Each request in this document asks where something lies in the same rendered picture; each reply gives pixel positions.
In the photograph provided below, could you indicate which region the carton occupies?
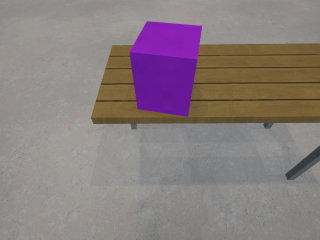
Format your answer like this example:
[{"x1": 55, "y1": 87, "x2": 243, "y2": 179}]
[{"x1": 129, "y1": 21, "x2": 202, "y2": 117}]

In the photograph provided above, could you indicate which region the table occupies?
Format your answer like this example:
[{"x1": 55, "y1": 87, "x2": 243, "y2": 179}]
[{"x1": 91, "y1": 43, "x2": 320, "y2": 180}]

